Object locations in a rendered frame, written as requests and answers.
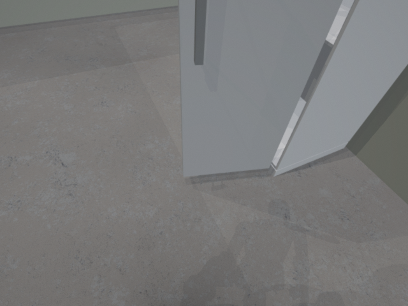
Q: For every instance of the handle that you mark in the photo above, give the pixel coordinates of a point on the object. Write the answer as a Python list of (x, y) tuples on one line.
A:
[(199, 31)]

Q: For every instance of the fridge door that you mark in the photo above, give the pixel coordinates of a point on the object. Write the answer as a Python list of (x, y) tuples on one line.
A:
[(258, 56)]

